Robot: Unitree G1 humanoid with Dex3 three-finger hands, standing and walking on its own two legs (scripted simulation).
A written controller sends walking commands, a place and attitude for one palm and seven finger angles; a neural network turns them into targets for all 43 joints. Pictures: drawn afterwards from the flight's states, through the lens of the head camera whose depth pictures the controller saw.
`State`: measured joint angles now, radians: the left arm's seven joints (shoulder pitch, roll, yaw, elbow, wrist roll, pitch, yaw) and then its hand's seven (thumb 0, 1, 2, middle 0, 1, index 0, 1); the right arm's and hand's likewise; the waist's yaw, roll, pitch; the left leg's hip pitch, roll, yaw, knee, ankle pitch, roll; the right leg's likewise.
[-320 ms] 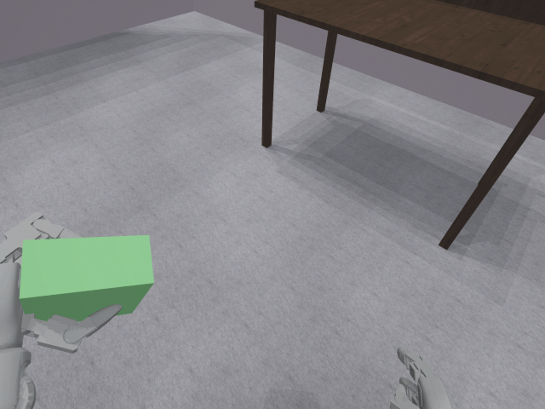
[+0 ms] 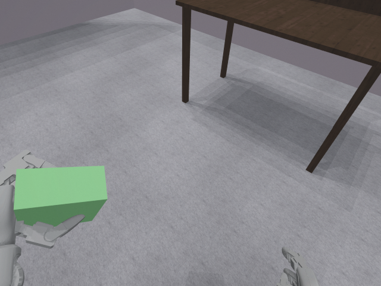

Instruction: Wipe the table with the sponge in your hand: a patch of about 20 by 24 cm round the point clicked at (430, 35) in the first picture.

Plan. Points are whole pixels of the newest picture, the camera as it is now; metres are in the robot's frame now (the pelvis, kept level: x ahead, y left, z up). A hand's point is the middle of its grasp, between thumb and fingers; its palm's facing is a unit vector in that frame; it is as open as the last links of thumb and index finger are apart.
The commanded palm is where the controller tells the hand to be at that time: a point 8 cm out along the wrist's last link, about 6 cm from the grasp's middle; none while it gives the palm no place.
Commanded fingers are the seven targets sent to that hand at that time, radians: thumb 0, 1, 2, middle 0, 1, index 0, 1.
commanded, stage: look at it before walking up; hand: left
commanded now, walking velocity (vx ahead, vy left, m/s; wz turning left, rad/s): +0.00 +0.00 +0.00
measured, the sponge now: (73, 198) +0.22 +0.21 +0.14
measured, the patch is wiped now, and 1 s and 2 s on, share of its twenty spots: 0.00 0.00 0.00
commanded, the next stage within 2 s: walk to a spot facing it in 0.08 s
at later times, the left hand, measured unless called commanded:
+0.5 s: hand (56, 190) +0.22 +0.24 +0.16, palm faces +0.45 -0.80 -0.40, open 9.8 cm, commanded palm +0.17 +0.27 +0.18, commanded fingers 0.00 0.10 1.30 -1.20 -1.60 -1.20 -1.60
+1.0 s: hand (100, 131) +0.35 +0.20 +0.17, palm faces +0.41 -0.79 -0.45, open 9.8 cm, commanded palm +0.30 +0.25 +0.18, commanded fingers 0.00 0.10 1.30 -1.20 -1.60 -1.20 -1.60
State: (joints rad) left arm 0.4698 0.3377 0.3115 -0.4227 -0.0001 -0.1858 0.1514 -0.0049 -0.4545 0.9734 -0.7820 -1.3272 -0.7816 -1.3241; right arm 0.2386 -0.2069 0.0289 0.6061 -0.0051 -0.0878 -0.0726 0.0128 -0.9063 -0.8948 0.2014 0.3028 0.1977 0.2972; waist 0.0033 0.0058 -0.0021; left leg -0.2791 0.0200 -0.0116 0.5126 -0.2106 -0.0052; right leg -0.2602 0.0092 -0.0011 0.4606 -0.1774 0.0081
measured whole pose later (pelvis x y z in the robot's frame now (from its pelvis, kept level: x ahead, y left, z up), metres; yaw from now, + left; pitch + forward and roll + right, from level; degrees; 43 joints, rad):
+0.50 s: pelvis +0.02 -0.02 -0.01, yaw +2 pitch -2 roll -1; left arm 0.47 0.34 0.33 -0.42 0.01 -0.17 0.16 0.00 -0.45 0.98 -0.78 -1.33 -0.78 -1.33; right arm 0.28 -0.19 0.03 0.62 -0.02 -0.07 -0.08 0.01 -0.91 -0.89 0.20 0.30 0.20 0.30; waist -0.01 0.03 -0.04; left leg -0.31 0.05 -0.04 0.66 -0.34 0.00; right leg -0.28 0.01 -0.07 0.61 -0.36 -0.02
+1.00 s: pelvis +0.14 -0.04 +0.00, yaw +1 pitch +0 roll +0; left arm 0.49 0.37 0.35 -0.50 -0.01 -0.20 0.15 0.00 -0.45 0.98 -0.78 -1.33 -0.78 -1.33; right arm 0.22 -0.13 0.05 0.60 -0.01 -0.12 -0.06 0.01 -0.90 -0.89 0.20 0.30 0.20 0.30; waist 0.01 0.02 0.05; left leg -0.17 0.15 0.14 0.53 -0.33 -0.06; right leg -0.41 -0.08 -0.17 0.72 -0.34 0.03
